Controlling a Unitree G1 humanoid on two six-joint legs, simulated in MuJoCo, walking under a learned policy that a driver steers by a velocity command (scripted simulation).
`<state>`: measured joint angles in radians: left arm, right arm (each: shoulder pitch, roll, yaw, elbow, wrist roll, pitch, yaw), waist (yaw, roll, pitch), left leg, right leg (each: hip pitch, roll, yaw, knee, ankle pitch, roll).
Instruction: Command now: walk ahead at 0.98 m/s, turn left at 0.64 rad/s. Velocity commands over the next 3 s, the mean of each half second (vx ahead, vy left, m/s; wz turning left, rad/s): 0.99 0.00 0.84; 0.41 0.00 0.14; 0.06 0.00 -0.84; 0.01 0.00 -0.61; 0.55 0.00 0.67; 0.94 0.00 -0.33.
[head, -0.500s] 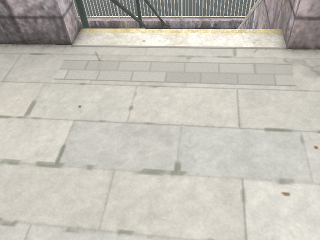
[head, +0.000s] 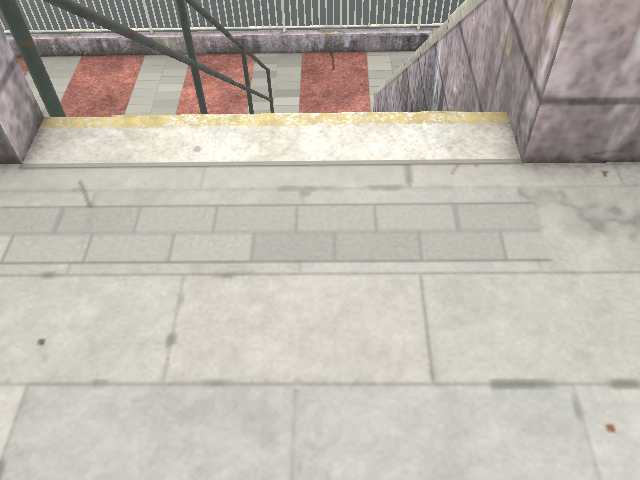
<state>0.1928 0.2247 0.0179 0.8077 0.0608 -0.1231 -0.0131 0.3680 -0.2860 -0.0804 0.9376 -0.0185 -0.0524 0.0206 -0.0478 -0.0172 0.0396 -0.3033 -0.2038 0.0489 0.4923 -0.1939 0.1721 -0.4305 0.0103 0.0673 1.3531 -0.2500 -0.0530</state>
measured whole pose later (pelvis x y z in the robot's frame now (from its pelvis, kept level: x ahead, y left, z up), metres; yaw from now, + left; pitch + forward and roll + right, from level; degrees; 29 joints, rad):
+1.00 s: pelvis +0.72 +0.13 +0.02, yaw +27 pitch +1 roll +0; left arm 0.22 0.30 0.07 0.74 -0.03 0.00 0.05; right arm 0.14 -0.24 -0.03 0.76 -0.03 -0.06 0.00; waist 0.01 -0.04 0.07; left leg -0.28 -0.02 0.17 0.40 -0.15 0.09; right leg -0.68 -0.11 0.05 1.14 -0.28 0.10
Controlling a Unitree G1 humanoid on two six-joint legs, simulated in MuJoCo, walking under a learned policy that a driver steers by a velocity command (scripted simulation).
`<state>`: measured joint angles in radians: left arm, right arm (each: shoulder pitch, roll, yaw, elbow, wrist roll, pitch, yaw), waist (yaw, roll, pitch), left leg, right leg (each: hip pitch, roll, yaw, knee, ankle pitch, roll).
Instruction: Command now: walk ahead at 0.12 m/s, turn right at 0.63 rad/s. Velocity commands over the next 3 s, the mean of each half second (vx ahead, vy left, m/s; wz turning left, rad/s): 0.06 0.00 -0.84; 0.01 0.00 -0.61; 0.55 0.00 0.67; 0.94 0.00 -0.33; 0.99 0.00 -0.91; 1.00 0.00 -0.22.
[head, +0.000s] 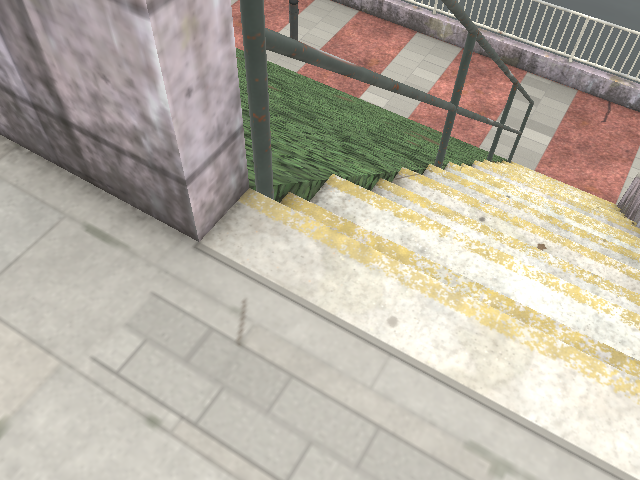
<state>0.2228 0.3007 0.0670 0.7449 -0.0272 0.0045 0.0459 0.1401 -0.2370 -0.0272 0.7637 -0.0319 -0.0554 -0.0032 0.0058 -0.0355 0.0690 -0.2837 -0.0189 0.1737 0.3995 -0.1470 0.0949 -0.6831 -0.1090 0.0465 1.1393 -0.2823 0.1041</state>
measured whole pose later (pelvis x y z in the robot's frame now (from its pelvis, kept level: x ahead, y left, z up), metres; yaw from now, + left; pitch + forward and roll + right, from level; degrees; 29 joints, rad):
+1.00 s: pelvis +0.12 -0.05 +0.00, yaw -43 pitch +2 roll -1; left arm 0.15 0.27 0.05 0.57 -0.01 0.03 0.02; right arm 0.20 -0.25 -0.05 0.75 0.01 0.02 0.00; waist -0.05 -0.02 0.03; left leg -0.31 -0.01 -0.09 0.48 -0.21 0.00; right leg -0.32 0.02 0.10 0.69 -0.43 0.08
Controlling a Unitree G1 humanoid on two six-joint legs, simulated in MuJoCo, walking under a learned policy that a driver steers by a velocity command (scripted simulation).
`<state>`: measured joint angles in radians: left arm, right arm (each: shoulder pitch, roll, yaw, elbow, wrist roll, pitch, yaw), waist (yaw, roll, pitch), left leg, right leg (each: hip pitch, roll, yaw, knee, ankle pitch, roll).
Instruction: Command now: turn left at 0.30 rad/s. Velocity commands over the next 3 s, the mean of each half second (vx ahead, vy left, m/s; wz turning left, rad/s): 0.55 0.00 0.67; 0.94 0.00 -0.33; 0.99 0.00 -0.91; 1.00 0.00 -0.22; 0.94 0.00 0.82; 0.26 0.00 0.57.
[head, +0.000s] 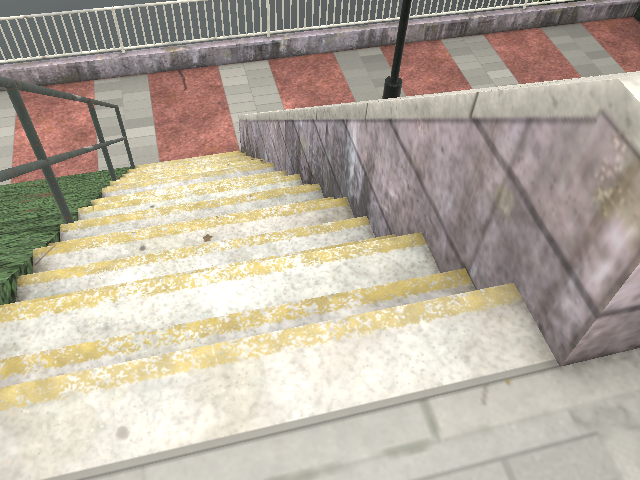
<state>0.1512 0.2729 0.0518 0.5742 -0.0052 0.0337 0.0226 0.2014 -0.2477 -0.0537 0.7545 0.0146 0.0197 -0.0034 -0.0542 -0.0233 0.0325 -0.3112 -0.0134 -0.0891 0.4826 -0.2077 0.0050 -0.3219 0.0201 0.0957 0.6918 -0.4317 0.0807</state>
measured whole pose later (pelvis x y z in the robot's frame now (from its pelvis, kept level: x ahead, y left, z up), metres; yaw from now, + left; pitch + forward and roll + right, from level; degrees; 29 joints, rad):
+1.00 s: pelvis +0.49 +0.31 -0.04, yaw +12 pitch -2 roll +2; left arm 0.27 0.29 0.06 0.75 -0.02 -0.01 -0.03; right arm 0.41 -0.23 -0.03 0.88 0.00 -0.05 -0.05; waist 0.09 -0.06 0.05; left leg -0.12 -0.05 0.24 1.25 -0.32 -0.04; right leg -0.47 0.09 -0.10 0.79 -0.25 -0.24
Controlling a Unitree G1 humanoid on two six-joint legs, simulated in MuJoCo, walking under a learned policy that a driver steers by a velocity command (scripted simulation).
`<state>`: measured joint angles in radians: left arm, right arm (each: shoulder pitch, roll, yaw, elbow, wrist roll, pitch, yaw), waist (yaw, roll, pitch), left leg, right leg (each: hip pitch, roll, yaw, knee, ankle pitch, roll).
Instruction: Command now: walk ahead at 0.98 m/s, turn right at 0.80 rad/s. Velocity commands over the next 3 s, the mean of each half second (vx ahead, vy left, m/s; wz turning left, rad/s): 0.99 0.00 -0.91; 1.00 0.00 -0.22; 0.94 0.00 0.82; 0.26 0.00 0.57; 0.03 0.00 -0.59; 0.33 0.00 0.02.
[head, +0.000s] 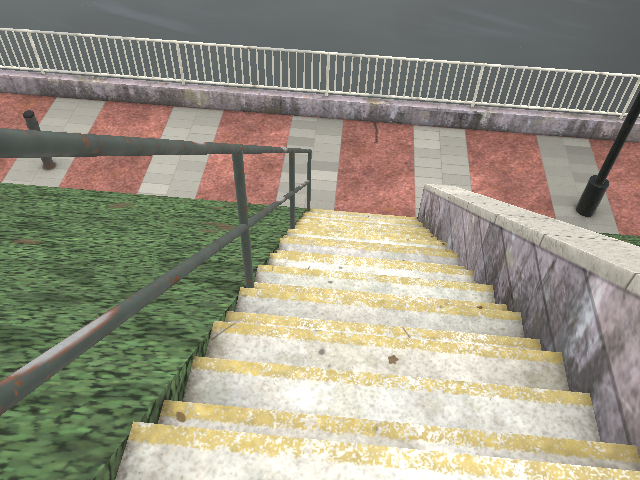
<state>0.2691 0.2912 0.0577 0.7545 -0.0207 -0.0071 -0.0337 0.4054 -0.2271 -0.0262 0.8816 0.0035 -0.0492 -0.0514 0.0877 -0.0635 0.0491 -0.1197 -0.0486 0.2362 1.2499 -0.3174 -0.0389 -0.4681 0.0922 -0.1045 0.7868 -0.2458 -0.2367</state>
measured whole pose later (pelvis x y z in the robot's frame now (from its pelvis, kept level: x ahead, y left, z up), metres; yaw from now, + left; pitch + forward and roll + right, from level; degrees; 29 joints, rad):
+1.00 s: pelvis +0.59 -0.04 -0.36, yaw -33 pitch -1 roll -1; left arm 0.21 0.23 0.05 0.92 0.03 -0.06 -0.01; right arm 0.50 -0.20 -0.04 0.95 -0.02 -0.02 -0.03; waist -0.08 -0.02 0.03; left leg -0.50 0.01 -0.10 1.50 -0.41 0.11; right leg -0.36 -0.02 -0.08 0.78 -0.38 -0.03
